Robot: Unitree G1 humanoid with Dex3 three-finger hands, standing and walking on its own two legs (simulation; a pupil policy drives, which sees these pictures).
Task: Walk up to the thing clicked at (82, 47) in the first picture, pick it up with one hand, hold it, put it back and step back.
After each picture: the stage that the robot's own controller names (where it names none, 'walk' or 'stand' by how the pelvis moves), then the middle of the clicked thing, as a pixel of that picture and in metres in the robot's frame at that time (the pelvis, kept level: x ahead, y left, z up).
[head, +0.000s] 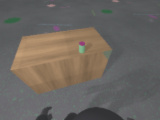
stand; (82, 47) +0.74 +0.11 -0.06
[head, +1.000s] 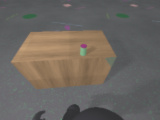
rise first; (83, 50) +0.68 +0.13 -0.04
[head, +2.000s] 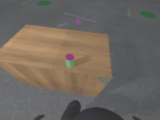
rise first; (70, 61) +0.45 +0.21 -0.04
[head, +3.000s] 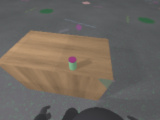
stand; (72, 63) +0.47 +0.16 -0.04
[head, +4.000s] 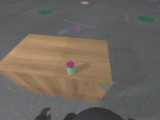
stand; (70, 68) +0.43 +0.17 -0.06
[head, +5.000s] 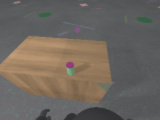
stand; (70, 68) +0.44 +0.18 -0.06
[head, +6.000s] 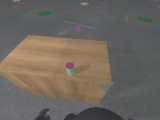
stand; (70, 69) +0.43 +0.18 -0.06
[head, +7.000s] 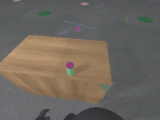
stand; (70, 69) +0.43 +0.18 -0.06
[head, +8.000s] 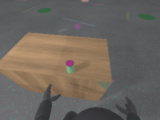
rise first; (70, 66) +0.44 +0.18 -0.06
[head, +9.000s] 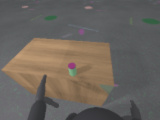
go down; (72, 69) +0.43 +0.18 -0.06
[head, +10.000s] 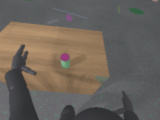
go down; (65, 61) +0.45 +0.16 -0.03
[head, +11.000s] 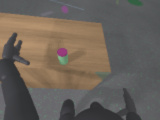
go down; (63, 56) +0.45 +0.17 +0.01
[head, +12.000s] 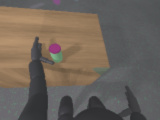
close in; (56, 53) +0.45 +0.18 +0.04
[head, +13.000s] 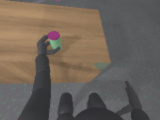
close; (55, 41) +0.52 +0.18 +0.06
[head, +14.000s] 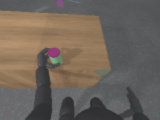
lift; (55, 57) +0.42 +0.19 +0.05
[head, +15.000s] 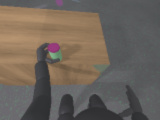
lift; (55, 53) +0.45 +0.19 +0.06
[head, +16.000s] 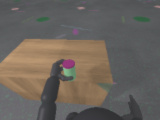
lift; (69, 70) +0.30 +0.13 +0.14
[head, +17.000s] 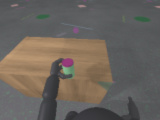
hold; (68, 69) +0.31 +0.14 +0.12
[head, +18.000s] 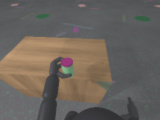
hold; (68, 68) +0.32 +0.14 +0.13
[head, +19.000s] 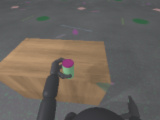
crouch; (68, 69) +0.32 +0.14 +0.12
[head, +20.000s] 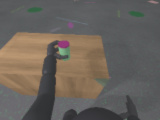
crouch; (64, 51) +0.43 +0.17 +0.15
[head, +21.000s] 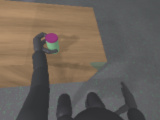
lower; (52, 44) +0.50 +0.17 +0.06
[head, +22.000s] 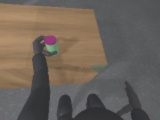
lower; (52, 46) +0.49 +0.18 +0.05
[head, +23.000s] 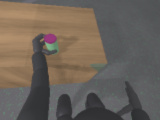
lower; (52, 44) +0.50 +0.18 +0.06
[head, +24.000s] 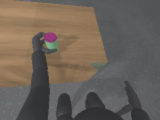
lower; (52, 43) +0.50 +0.18 +0.06
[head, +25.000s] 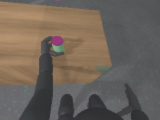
open; (58, 46) +0.49 +0.17 +0.06
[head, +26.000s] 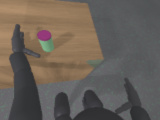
rise; (46, 42) +0.51 +0.19 +0.07
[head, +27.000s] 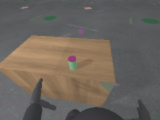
sink last; (72, 63) +0.47 +0.18 +0.00
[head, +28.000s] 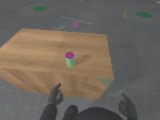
stand; (70, 59) +0.47 +0.17 +0.01
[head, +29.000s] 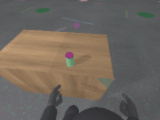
stand; (70, 59) +0.47 +0.18 +0.01
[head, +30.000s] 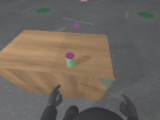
stand; (70, 60) +0.47 +0.18 +0.01
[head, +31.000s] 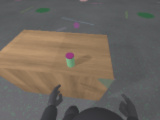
stand; (70, 60) +0.47 +0.18 +0.01
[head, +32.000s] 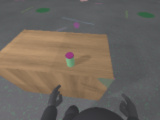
stand; (70, 59) +0.47 +0.18 +0.01
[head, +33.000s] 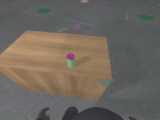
stand; (71, 60) +0.48 +0.18 -0.02
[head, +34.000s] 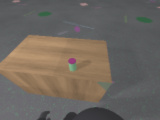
walk; (72, 64) +0.48 +0.17 -0.06
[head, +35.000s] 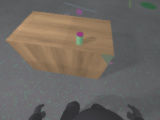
walk; (79, 38) +0.71 +0.14 -0.05
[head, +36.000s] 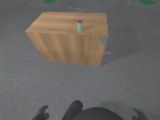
walk; (80, 25) +1.01 +0.20 -0.04
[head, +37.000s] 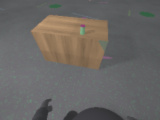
stand; (82, 29) +1.07 +0.14 -0.06
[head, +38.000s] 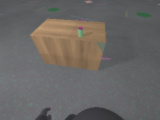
stand; (80, 32) +1.06 +0.16 -0.07
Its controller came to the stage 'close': yes
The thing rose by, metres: 0.18
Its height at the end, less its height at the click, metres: +0.00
